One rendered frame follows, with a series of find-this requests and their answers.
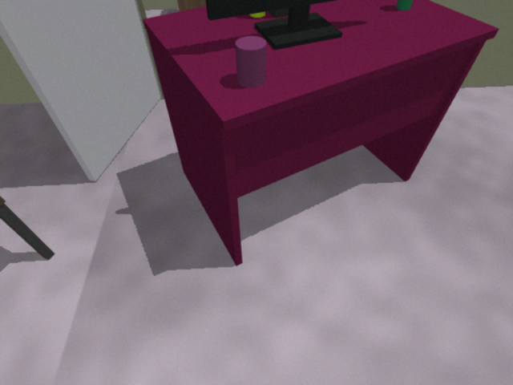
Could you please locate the desk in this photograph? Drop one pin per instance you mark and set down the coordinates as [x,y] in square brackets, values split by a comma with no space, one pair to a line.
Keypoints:
[385,84]

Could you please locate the chair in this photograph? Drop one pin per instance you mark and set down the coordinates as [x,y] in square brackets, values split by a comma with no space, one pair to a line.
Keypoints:
[24,232]

